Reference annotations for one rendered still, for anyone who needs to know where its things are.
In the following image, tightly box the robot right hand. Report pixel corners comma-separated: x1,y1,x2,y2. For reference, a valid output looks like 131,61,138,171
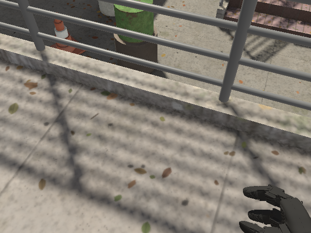
239,184,311,233

